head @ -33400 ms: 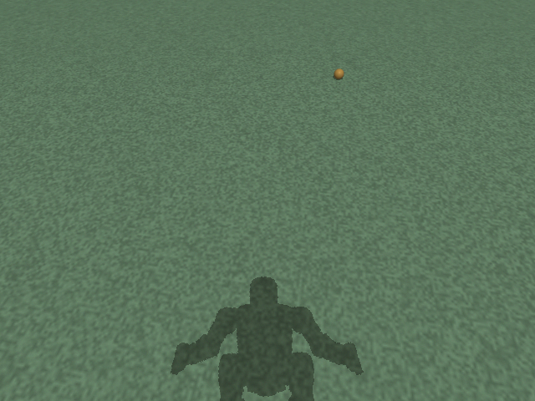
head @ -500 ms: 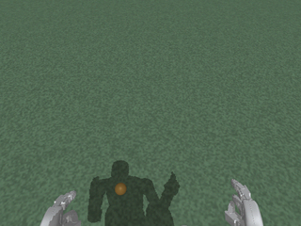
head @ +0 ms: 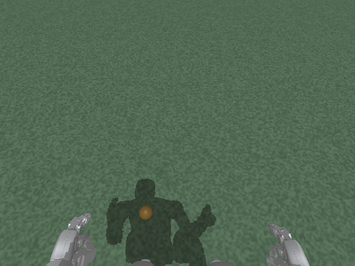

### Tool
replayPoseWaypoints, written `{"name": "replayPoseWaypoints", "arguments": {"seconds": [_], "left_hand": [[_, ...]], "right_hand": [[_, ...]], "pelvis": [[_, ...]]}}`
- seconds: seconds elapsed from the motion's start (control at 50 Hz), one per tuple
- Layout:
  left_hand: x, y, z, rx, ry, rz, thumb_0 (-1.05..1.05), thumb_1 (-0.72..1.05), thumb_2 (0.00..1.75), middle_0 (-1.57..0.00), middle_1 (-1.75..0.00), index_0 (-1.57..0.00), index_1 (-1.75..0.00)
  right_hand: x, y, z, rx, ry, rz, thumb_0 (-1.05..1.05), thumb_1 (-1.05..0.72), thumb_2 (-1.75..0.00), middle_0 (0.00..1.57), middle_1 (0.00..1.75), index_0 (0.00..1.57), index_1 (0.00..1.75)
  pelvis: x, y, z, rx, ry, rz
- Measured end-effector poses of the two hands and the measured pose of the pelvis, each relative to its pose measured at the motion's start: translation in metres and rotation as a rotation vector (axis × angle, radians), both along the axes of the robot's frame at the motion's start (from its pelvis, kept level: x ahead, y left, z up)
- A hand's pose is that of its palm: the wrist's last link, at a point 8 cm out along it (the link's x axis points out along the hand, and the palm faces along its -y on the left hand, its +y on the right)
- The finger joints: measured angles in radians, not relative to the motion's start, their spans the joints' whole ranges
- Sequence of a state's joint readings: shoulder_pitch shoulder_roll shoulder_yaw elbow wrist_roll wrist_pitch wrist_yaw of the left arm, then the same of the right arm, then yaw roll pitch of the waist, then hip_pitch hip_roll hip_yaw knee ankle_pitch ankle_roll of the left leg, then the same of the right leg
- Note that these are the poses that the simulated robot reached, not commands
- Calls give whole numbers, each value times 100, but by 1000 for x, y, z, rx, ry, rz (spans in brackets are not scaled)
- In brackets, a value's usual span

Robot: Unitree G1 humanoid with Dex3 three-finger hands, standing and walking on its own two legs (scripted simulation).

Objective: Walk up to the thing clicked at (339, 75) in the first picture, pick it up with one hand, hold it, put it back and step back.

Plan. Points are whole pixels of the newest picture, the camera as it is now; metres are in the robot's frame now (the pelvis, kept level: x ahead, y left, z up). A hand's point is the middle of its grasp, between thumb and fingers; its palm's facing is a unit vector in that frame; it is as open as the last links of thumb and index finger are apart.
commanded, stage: stand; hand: left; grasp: from above
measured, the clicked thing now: (145, 212) +0.46 +0.17 -0.69
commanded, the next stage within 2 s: none
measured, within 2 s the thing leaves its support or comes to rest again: neither
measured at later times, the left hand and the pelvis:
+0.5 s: hand out of the picture +0.05 +0.24 -0.11, palm faces +0.05 -0.95 -0.32, open 7.4 cm; pelvis +0.00 +0.01 +0.05, yaw +0 degrees
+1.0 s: hand out of the picture +0.04 +0.24 -0.11, palm faces +0.03 -0.94 -0.34, open 7.4 cm; pelvis -0.01 -0.01 +0.06, yaw +0 degrees
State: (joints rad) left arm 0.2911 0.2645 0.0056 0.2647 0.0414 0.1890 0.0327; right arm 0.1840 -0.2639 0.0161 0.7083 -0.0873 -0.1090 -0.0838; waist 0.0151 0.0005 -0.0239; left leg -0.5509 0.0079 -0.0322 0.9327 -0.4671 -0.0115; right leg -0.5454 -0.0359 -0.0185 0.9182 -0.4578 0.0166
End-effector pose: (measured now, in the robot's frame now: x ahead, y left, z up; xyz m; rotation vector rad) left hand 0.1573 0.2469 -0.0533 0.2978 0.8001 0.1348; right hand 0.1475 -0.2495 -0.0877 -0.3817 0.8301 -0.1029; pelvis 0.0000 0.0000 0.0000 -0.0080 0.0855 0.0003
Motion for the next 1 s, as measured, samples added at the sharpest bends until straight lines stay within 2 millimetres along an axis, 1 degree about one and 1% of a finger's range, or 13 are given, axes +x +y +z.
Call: {"name": "replayPoseWaypoints", "arguments": {"seconds": [0.08, 0.2, 0.34, 0.46, 0.62, 0.78, 1.0], "left_hand": [[-16, 17, -13, 24, 83, 27, 0, 90, 90, -21, -30, -20, -30], [-54, 34, -26, 30, 220, 90, 0, 90, 90, -20, -30, -20, -30], [-93, 37, -29, 11, 345, 147, 0, 90, 90, -20, -30, -20, -30], [-114, 34, -26, -4, 411, 177, 0, 90, 90, -20, -30, -20, -30], [-124, 33, -20, 5, 439, 189, 0, 90, 90, -21, -30, -20, -30], [-127, 35, -15, 20, 445, 190, 0, 90, 90, -21, -30, -20, -30], [-126, 32, -15, 18, 462, 187, 0, 90, 90, -21, -30, -20, -30]], "right_hand": [[-18, -10, 0, 23, 108, -31, 1, -90, -90, 21, 30, 21, 30], [-45, -23, 3, 20, 201, -106, 1, -91, -90, 21, 30, 21, 30], [-66, -22, 6, 28, 282, -148, 1, -91, -90, 20, 30, 20, 30], [-74, -17, 7, 47, 317, -163, 1, -91, -90, 20, 30, 20, 30], [-81, -18, 8, 63, 337, -170, 1, -91, -90, 20, 30, 20, 30], [-89, -29, 10, 58, 357, -183, 0, -91, -90, 20, 30, 20, 30], [-102, -42, 13, 37, 398, -197, 0, -91, -90, 20, 30, 20, 30]], "pelvis": [[-3, 1, 10, 15, -41, -5], [-1, 4, 22, 10, -77, -4], [2, 6, 35, 6, -108, 2], [2, 6, 44, 8, -133, 5], [-3, 3, 51, 11, -154, 8], [-7, -2, 54, 11, -161, 8], [-8, -7, 56, 7, -157, 6]]}}
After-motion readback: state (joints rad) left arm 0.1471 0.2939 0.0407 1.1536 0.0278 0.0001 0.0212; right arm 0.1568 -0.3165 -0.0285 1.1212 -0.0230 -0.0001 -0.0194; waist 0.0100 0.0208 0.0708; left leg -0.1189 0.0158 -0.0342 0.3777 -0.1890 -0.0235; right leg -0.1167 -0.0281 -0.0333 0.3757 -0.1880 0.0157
